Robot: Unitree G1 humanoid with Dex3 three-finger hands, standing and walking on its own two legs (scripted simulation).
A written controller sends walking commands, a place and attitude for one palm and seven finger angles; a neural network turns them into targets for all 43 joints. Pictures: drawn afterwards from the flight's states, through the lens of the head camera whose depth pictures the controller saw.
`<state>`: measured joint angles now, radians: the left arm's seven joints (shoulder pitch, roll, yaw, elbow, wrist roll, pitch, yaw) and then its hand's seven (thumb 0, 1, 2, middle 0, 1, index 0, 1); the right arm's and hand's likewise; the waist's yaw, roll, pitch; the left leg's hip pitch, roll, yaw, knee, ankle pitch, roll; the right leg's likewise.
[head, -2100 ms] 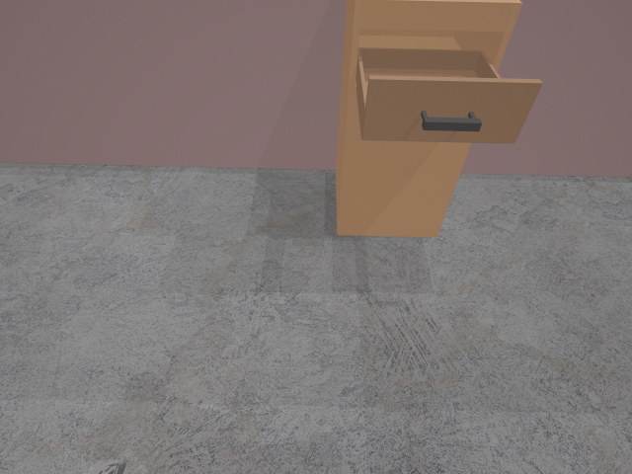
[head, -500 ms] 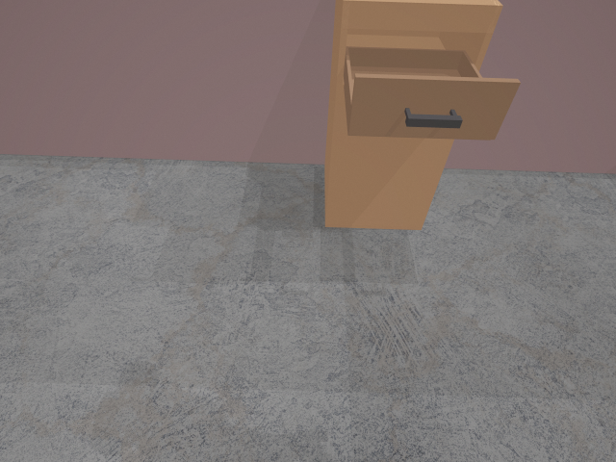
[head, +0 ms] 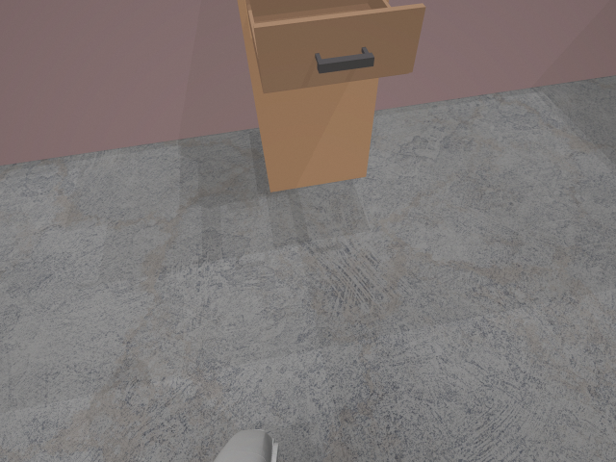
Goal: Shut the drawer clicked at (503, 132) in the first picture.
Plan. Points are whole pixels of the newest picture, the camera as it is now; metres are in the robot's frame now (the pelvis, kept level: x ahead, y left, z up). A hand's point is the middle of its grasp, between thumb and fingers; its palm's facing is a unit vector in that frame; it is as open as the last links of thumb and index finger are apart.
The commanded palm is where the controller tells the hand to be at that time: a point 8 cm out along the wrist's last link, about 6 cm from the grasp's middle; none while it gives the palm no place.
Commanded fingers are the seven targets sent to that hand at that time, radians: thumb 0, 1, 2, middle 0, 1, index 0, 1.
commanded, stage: walk to a spot facing it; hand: left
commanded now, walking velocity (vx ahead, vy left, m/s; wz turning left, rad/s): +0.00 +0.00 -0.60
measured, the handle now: (343, 58) +0.94 +0.00 +0.00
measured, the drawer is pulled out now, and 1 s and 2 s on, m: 0.30 0.30 0.30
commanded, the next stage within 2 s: turn to face it in 1.82 s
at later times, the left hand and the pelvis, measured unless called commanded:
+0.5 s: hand out of the picture +0.12 +0.26 -0.16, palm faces -0.24 -0.95 -0.22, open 7.4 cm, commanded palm none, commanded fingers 0.00 0.90 0.90 -0.20 -0.30 -0.20 -0.30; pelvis -0.01 +0.06 +0.01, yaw -18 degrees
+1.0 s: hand (276, 396) +0.23 +0.08 -0.17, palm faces -0.57 -0.81 -0.17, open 7.3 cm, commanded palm none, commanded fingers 0.00 0.90 0.90 -0.20 -0.30 -0.20 -0.30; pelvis +0.08 -0.04 +0.00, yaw -34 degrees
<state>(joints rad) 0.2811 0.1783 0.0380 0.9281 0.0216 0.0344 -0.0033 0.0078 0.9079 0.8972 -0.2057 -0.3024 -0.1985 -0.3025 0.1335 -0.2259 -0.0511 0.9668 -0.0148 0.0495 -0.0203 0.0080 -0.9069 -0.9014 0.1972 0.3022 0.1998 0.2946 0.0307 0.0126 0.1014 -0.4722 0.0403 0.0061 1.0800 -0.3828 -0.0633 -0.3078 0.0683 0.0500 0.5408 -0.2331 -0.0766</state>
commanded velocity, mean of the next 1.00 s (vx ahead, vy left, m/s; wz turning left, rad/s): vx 0.23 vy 0.00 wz -0.50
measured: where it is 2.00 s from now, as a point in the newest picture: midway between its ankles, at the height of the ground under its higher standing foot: (430, 371)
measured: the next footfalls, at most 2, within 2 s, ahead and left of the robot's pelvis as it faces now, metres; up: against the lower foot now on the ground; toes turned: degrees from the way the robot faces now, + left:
left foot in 0.32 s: +0.03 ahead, +0.16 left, +0.00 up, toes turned -12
right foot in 0.76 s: +0.01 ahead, -0.15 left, +0.00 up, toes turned -35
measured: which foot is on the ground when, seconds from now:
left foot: up 0.00-0.30, down 0.32-0.76, up 0.78-1.00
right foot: down 0.00-0.32, up 0.34-0.74, down 0.76-1.00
